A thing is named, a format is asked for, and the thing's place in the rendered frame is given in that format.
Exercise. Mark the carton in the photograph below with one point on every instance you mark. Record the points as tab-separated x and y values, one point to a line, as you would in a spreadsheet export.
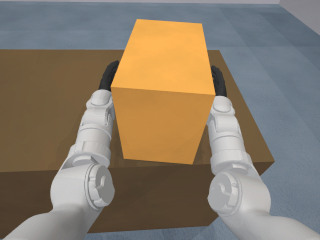
163	91

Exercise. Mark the pedestal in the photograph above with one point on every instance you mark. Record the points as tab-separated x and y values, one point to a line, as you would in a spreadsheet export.
43	96

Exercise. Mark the robot right hand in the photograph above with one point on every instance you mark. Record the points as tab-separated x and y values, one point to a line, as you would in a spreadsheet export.
218	82

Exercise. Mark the robot right forearm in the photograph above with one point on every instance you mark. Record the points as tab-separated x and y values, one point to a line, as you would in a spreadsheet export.
226	141

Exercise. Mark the right robot upper arm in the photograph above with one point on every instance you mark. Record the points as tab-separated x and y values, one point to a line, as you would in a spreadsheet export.
243	204

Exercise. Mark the robot left hand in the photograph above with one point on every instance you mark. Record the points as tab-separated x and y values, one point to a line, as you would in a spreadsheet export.
108	76

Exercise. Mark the robot left forearm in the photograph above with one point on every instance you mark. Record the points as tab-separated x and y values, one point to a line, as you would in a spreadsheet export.
94	134

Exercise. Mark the left robot upper arm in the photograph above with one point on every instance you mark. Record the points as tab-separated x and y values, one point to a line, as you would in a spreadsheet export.
78	196

